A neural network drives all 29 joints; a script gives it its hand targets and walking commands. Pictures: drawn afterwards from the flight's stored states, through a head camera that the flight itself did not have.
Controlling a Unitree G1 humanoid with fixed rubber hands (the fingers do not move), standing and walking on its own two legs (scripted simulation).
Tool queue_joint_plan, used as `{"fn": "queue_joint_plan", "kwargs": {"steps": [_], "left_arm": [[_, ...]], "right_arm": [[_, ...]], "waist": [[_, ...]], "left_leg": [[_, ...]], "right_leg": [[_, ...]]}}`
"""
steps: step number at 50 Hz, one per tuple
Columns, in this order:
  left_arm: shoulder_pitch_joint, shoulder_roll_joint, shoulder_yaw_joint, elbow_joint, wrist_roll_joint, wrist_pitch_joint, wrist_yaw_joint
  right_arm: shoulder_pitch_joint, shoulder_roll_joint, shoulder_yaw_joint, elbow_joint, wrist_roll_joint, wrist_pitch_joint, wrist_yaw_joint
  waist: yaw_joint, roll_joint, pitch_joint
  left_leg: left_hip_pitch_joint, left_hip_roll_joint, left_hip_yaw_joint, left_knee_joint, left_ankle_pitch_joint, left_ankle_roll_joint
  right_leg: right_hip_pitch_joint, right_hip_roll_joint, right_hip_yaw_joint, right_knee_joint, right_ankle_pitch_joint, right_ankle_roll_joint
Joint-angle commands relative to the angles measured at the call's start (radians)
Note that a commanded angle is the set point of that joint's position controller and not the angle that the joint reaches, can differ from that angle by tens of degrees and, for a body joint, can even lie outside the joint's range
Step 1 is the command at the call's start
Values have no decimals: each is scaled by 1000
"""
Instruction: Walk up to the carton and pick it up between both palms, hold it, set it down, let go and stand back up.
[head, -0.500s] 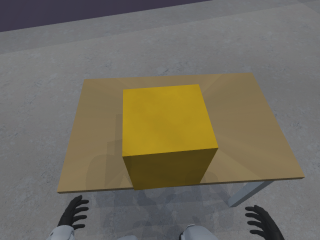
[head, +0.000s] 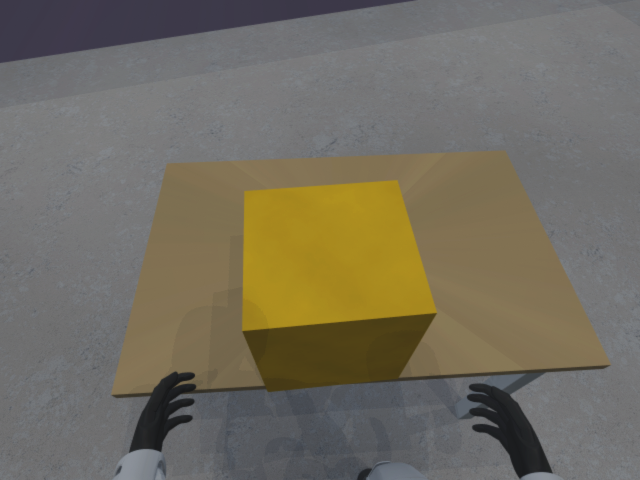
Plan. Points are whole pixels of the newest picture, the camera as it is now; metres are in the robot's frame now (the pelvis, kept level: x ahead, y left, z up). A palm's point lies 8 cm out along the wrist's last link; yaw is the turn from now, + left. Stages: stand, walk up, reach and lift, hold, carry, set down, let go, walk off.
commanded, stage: reach and lift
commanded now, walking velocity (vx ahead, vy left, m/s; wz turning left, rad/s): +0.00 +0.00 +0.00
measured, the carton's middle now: (328, 293) +0.37 +0.00 -0.05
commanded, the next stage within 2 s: none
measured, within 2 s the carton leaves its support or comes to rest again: neither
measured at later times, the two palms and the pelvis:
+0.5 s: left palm (162, 430) +0.19 +0.21 -0.05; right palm (509, 435) +0.17 -0.21 -0.04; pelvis +0.00 +0.00 +0.00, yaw +0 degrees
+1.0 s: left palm (161, 392) +0.23 +0.21 -0.02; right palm (509, 368) +0.24 -0.21 +0.00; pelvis +0.00 +0.00 +0.00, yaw +0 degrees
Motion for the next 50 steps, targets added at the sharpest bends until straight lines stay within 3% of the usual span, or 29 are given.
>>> {"fn": "queue_joint_plan", "kwargs": {"steps": [1, 3, 5, 8, 11, 12, 14, 18, 20, 21, 22, 25, 26, 28, 30, 31, 32, 33, 35, 36, 37, 38, 39, 42, 43, 44, 46, 50], "left_arm": [[87, 129, 36, -120, -71, -130, -1], [55, 114, 28, -143, -77, -168, 5], [87, 121, 22, -133, -72, -203, 5], [95, 97, -3, -113, -68, -237, 3], [110, 108, -3, -99, -96, -278, -9], [92, 110, -26, -127, -105, -300, -4], [50, 101, -26, -126, -102, -321, 14], [34, 102, -42, -138, -112, -353, 19], [25, 95, -43, -81, -121, -354, 20], [4, 104, -30, -105, -117, -357, 25], [15, 86, -45, -91, -126, -361, 26], [-68, 92, -68, -142, -152, -365, 38], [-77, 95, -60, -127, -144, -356, 41], [-109, 107, -66, -123, -158, -342, 48], [-175, 107, -84, -198, -183, -335, 68], [-165, 113, -69, -166, -174, -325, 68], [-163, 119, -88, -181, -206, -319, 66], [-231, 115, -99, -210, -213, -316, 75], [-192, 139, -74, -228, -206, -304, 75], [-212, 127, -94, -273, -196, -290, 90], [-205, 125, -84, -255, -186, -276, 87], [-242, 128, -90, -274, -196, -257, 91], [-261, 121, -92, -260, -212, -251, 84], [-219, 123, -82, -316, -200, -221, 92], [-207, 118, -61, -295, -195, -203, 84], [-209, 118, -71, -341, -181, -190, 89], [-274, 151, -40, -274, -192, -155, 71], [-368, 158, -38, -368, -209, -98, 82]], "right_arm": [[13, -94, -24, -159, 103, -105, -20], [-10, -92, -25, -152, 111, -128, -18], [-12, -100, -26, -134, 132, -155, -10], [-8, -96, -26, -109, 143, -178, -6], [-6, -67, 16, -160, 158, -192, -13], [-19, -65, 9, -167, 168, -206, -10], [-57, -72, 21, -165, 175, -212, -4], [-63, -82, 14, -204, 183, -223, -8], [-75, -61, 46, -211, 182, -219, -10], [-90, -72, 51, -206, 193, -214, -5], [-81, -87, 31, -174, 192, -213, -1], [-140, -117, 13, -221, 198, -206, 2], [-133, -93, 33, -198, 197, -196, -7], [-176, -102, 20, -211, 194, -175, -3], [-250, -132, -1, -254, 198, -169, 3], [-233, -121, 14, -230, 195, -158, 0], [-242, -133, 10, -285, 192, -147, -2], [-290, -142, -6, -280, 194, -138, -1], [-256, -123, 14, -289, 201, -118, -7], [-269, -137, 12, -285, 214, -102, -5], [-278, -129, 19, -271, 214, -88, -4], [-322, -146, -10, -282, 211, -75, -5], [-314, -118, 17, -285, 210, -57, -6], [-307, -137, 24, -318, 237, -28, -9], [-297, -130, 30, -327, 227, -20, -18], [-292, -151, -11, -313, 229, -16, -22], [-367, -138, 18, -343, 215, 19, -33], [-441, -182, -22, -431, 220, 74, -37]], "waist": [[71, -2, -351], [71, -5, -362], [75, 36, -365], [63, 43, -312], [77, -13, -332], [73, 30, -355], [88, 53, -319], [84, 31, -331], [101, 25, -289], [111, 33, -273], [94, 38, -256], [95, 32, -309], [89, 58, -284], [91, 59, -285], [97, 83, -319], [99, 60, -309], [96, 30, -326], [75, 46, -351], [92, 29, -360], [91, 84, -339], [98, 70, -349], [76, 65, -380], [81, 37, -384], [84, 67, -365], [91, 22, -383], [76, 65, -403], [82, 39, -371], [83, 53, -431]], "left_leg": [[118, -64, -26, -173, 294, -11], [112, -64, -26, -155, 343, -22], [142, -65, -30, -150, 367, -37], [134, -55, -47, -174, 310, -32], [104, -69, -32, -160, 306, -22], [122, -66, -39, -156, 291, -26], [83, -63, -42, -169, 255, -26], [74, -61, -34, -167, 208, -22], [47, -63, -31, -175, 168, -14], [42, -62, -37, -182, 155, -16], [47, -54, -39, -195, 159, -21], [42, -50, -45, -193, 115, -18], [16, -51, -39, -191, 110, -22], [-13, -52, -39, -201, 34, -15], [-34, -45, -47, -209, 38, -19], [-34, -55, -34, -201, 37, -19], [-22, -52, -42, -200, 61, -16], [-31, -50, -45, -195, 34, -17], [-19, -58, -47, -185, 81, -11], [-21, -51, -53, -202, 84, -18], [-17, -58, -52, -201, 87, -16], [-9, -54, -51, -200, 78, -22], [-28, -55, -51, -195, 68, -12], [-1, -65, -50, -182, 184, -24], [-4, -68, -48, -181, 211, -22], [22, -63, -60, -186, 233, -33], [-16, -75, -39, -196, 166, -20], [-13, -72, -42, -218, 186, -26]], "right_leg": [[348, -5, -96, -116, 225, -34], [343, -1, -95, -106, 239, -38], [325, -1, -99, -110, 242, -40], [312, 11, -109, -110, 196, -45], [334, -2, -82, -123, 181, -39], [308, 2, -88, -119, 172, -44], [291, 3, -89, -111, 125, -49], [273, 9, -82, -112, 93, -43], [258, 1, -70, -113, 56, -45], [250, 6, -69, -111, 40, -48], [248, 12, -80, -114, 48, -47], [233, 13, -77, -107, 9, -48], [244, 7, -68, -102, 15, -50], [250, 4, -55, -106, -25, -49], [247, 12, -66, -88, -5, -53], [242, 6, -58, -97, -17, -49], [258, 4, -60, -99, 11, -49], [243, 10, -70, -87, -17, -48], [280, 2, -50, -92, 38, -49], [260, 4, -48, -87, 54, -53], [266, 3, -46, -92, 51, -53], [267, 7, -50, -99, 50, -53], [268, 4, -49, -95, 37, -47], [289, 1, -41, -100, 136, -49], [325, 8, -42, -98, 173, -46], [327, 16, -51, -101, 184, -52], [330, -4, -37, -111, 153, -38], [346, 4, -43, -112, 149, -40]]}}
